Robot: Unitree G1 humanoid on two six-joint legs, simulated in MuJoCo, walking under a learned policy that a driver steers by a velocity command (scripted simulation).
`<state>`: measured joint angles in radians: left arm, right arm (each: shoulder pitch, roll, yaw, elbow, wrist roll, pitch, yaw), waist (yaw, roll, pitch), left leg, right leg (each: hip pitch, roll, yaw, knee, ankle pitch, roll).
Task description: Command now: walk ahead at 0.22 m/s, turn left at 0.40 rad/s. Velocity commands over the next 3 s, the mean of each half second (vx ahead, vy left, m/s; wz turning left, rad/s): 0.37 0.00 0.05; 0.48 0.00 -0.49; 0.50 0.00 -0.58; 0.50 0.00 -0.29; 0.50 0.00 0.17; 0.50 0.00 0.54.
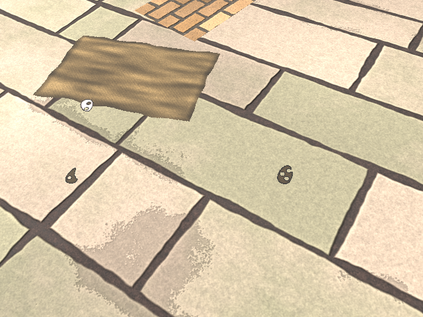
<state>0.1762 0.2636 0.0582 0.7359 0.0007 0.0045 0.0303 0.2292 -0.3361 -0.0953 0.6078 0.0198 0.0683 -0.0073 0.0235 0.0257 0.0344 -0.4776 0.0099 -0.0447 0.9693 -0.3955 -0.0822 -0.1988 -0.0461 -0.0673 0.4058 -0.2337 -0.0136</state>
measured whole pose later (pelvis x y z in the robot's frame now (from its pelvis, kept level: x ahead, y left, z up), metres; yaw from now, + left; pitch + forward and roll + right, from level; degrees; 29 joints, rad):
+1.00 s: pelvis +0.44 +0.01 +0.00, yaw -18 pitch +2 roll -1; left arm 0.31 0.30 0.06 0.72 -0.03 -0.04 0.00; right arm 0.09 -0.29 -0.02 0.63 -0.01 -0.10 0.00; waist 0.07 0.03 0.04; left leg -0.64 0.07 -0.12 0.61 0.03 -0.08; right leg -0.14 0.13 0.16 0.38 -0.26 -0.08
